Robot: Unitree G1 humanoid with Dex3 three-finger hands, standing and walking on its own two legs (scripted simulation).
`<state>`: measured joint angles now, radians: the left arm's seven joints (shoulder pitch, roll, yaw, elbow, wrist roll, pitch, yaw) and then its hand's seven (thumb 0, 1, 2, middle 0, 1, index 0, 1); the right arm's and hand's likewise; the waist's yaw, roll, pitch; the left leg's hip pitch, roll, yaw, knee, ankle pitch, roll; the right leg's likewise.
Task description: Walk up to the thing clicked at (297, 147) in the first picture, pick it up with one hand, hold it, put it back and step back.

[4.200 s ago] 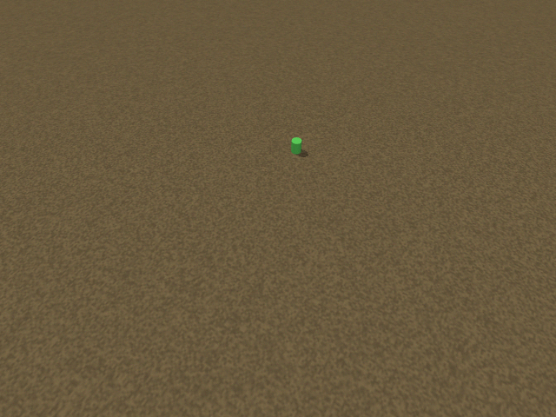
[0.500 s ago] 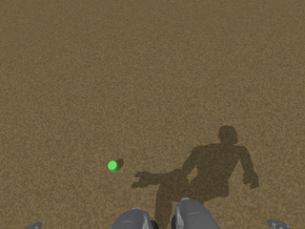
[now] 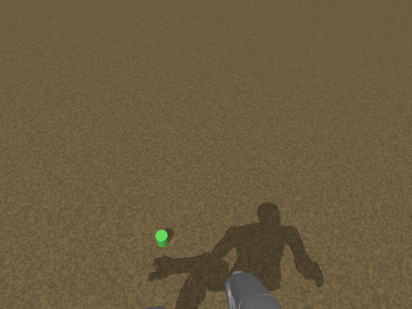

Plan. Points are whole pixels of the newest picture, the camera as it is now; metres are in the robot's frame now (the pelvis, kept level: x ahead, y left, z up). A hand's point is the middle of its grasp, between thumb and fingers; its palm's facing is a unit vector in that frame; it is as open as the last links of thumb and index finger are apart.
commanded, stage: walk up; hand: left
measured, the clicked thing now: (162, 238) +0.51 +0.18 -0.70
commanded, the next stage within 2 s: none
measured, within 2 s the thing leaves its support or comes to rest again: neither
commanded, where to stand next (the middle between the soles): +0.11 -0.06 m, yaw -2 degrees
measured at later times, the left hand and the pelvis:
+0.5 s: hand (117, 282) +0.19 +0.20 -0.13, palm faces -0.15 -0.92 -0.37, open 7.4 cm; pelvis +0.05 -0.05 +0.01, yaw -7 degrees
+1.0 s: hand (110, 304) +0.15 +0.20 -0.13, palm faces -0.09 -0.92 -0.37, open 7.4 cm; pelvis +0.03 -0.05 +0.02, yaw -4 degrees
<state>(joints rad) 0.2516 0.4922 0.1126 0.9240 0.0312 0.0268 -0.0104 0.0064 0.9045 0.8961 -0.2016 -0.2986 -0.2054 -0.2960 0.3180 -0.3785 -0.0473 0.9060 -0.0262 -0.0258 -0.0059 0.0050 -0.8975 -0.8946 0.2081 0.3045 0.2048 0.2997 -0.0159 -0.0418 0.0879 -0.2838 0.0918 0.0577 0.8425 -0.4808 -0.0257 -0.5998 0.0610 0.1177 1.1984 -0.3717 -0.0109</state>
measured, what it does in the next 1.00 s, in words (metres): steps on the spot: right foot, then left foot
